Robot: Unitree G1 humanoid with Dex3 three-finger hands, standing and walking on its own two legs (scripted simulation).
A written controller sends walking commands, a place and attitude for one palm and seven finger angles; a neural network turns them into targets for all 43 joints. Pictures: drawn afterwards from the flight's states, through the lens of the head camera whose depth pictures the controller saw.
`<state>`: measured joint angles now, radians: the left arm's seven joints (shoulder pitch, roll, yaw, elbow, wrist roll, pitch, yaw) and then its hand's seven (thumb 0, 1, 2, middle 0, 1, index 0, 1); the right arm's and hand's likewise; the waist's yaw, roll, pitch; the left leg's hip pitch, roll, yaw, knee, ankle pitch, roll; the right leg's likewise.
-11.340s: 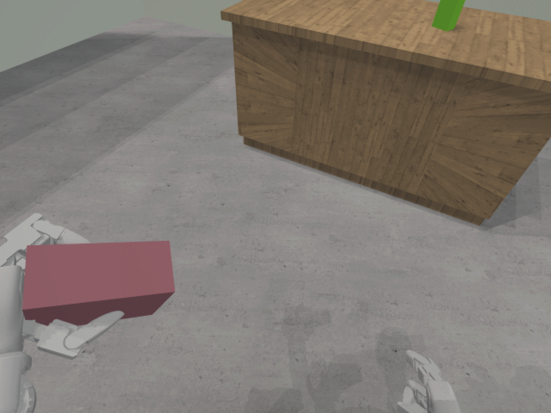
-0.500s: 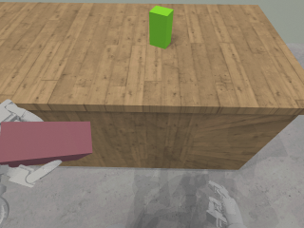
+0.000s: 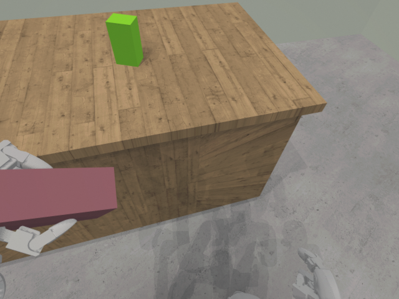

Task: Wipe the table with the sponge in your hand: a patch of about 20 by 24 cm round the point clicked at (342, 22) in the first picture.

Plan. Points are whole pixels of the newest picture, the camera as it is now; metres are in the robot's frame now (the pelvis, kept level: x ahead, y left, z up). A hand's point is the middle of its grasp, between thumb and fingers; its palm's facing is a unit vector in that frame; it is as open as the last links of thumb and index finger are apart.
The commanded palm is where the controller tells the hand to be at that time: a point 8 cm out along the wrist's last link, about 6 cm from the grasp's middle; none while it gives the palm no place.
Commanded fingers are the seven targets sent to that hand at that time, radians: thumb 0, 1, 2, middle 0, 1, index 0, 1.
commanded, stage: come to a stop and stand still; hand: left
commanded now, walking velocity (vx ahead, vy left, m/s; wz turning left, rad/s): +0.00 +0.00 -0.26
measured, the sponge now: (74, 197) +0.23 +0.21 +0.14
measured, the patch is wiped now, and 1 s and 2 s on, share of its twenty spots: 0.00 0.00 0.00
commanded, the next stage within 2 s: look again from close up in 1.40 s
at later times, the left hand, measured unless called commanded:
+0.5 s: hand (56, 226) +0.18 +0.21 +0.17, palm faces +0.34 -0.83 -0.44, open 10.2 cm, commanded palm +0.13 +0.25 +0.18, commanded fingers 0.00 0.10 1.30 -1.20 -1.60 -1.20 -1.60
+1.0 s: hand (53, 206) +0.20 +0.21 +0.19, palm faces +0.35 -0.87 -0.35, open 10.2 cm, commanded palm +0.13 +0.25 +0.18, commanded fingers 0.00 0.10 1.30 -1.20 -1.60 -1.20 -1.60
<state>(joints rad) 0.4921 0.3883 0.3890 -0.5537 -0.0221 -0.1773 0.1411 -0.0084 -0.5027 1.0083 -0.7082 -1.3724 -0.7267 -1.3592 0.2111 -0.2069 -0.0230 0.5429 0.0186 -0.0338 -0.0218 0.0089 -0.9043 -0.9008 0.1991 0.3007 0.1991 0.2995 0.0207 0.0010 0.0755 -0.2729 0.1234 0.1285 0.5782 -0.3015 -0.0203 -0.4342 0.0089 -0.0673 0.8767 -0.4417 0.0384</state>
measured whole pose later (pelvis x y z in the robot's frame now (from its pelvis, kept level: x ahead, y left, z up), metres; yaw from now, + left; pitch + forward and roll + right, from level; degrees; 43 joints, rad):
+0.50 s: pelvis -0.04 -0.03 +0.00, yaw -3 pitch -1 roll +0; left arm 0.51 0.39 0.35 -0.53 -0.01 -0.20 0.16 -0.01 -0.50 1.01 -0.71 -1.37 -0.73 -1.36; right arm 0.24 -0.24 -0.03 0.60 0.01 -0.03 -0.07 0.01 -0.90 -0.90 0.20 0.30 0.20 0.30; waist 0.01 -0.03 0.05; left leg -0.24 0.03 0.09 0.52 -0.26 0.02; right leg -0.29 -0.02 -0.09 0.56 -0.29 -0.01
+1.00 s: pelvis -0.06 -0.02 +0.00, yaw -5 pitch -1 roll -1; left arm 0.35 0.35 0.39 -0.42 -0.03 -0.22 0.11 -0.01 -0.50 1.01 -0.71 -1.37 -0.73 -1.36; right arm 0.26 -0.21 0.04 0.57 -0.01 -0.17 0.00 0.01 -0.90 -0.90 0.21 0.30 0.21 0.30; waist 0.00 0.00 0.02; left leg -0.25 0.04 0.11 0.52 -0.25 0.02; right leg -0.28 0.01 -0.03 0.47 -0.18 -0.02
